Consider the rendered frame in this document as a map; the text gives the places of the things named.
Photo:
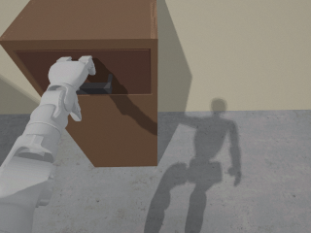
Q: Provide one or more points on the handle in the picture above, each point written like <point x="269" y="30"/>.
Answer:
<point x="96" y="88"/>

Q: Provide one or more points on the robot left hand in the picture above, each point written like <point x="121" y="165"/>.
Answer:
<point x="74" y="73"/>

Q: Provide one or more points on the left robot upper arm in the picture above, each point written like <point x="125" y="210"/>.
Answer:
<point x="25" y="185"/>

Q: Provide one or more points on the left robot forearm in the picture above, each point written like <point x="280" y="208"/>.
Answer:
<point x="41" y="136"/>

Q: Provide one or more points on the cabinet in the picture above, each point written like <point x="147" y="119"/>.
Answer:
<point x="116" y="130"/>

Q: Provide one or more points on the drawer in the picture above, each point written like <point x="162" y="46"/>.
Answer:
<point x="130" y="68"/>

